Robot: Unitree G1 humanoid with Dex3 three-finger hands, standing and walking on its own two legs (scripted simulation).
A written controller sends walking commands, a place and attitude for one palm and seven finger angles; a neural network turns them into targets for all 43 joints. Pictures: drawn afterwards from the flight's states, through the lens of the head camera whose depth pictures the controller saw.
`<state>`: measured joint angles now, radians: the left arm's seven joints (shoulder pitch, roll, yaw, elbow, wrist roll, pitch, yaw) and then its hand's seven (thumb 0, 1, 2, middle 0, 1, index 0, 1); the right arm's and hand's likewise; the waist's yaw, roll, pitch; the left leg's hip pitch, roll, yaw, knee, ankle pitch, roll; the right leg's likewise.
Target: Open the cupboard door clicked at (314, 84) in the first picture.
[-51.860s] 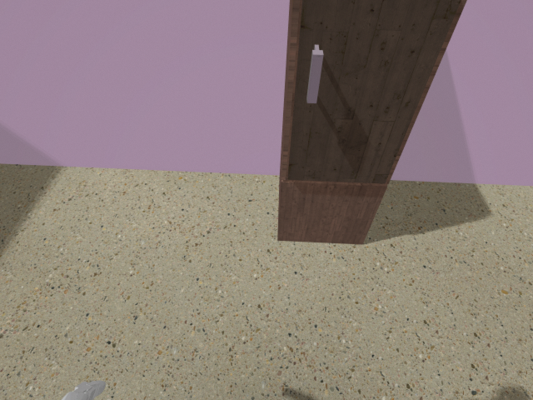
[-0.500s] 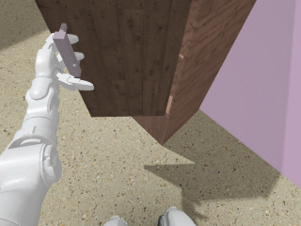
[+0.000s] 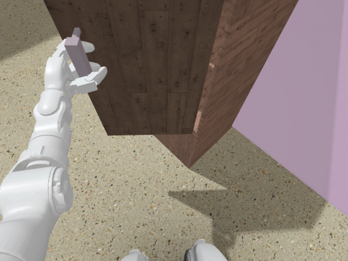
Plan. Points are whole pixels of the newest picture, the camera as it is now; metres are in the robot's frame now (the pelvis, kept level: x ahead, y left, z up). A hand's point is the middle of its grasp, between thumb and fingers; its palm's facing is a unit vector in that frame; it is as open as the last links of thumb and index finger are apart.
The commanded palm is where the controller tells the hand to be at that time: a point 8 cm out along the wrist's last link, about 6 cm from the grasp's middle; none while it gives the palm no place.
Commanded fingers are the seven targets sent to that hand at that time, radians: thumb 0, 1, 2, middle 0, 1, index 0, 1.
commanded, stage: close the thumb around the handle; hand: left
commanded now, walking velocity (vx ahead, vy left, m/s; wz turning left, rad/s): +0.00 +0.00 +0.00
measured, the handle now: (84, 59) +0.56 +0.17 +0.11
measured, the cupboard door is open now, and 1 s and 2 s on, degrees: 48 77 94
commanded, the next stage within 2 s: pull the door open along its arc in 0.22 s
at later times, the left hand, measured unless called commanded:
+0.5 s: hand (90, 77) +0.50 +0.15 +0.11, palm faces -0.02 -1.00 -0.01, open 6.1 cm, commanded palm +0.46 +0.20 +0.11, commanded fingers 0.00 0.90 0.90 -0.40 -1.35 -0.40 -1.35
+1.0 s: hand (114, 130) +0.36 +0.09 +0.11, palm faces +0.22 -0.97 +0.06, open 6.6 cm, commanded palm +0.30 +0.16 +0.11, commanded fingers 0.00 0.90 0.90 -0.40 -1.35 -0.40 -1.35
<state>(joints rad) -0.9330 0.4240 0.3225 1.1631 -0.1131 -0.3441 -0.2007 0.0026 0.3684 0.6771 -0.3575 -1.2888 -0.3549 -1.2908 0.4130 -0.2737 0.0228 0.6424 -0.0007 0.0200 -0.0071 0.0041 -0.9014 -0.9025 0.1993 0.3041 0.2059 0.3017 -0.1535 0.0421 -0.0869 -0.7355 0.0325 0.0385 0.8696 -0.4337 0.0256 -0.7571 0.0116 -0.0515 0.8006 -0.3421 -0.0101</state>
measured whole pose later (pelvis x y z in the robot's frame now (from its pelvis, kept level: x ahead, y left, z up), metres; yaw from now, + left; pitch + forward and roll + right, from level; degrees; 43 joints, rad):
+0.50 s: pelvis +0.01 +0.00 +0.00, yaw +0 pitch +17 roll -2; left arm -0.86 0.40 0.33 1.10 -0.12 -0.34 -0.20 0.01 0.70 0.77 -0.34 -1.35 -0.33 -1.35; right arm 0.40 -0.27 0.01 0.63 0.00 0.03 -0.01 0.00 -0.90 -0.90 0.20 0.30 0.21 0.30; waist -0.14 0.04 -0.10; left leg -0.69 0.04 0.05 0.84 -0.44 0.02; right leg -0.73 0.02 -0.04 0.78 -0.35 -0.02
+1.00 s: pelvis +0.02 -0.02 +0.02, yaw -1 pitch +7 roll +0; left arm -0.08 0.00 0.04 0.18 -0.09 -0.14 0.24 0.02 0.64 0.72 -0.30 -1.28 -0.32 -1.26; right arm 0.22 -0.20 0.01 0.54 0.00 0.04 0.01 0.01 -0.90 -0.90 0.20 0.30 0.20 0.30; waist -0.03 0.05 -0.10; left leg -0.40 0.03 0.07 0.67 -0.40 0.00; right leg -0.46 0.02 -0.02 0.67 -0.33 -0.03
